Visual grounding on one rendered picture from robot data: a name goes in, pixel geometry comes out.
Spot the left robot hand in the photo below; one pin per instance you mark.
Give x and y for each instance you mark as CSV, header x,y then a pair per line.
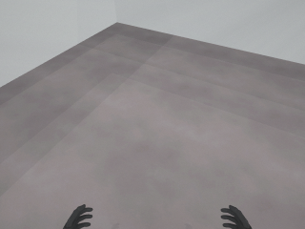
x,y
72,222

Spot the right robot hand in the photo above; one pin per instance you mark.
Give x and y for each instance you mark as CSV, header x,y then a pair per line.
x,y
238,218

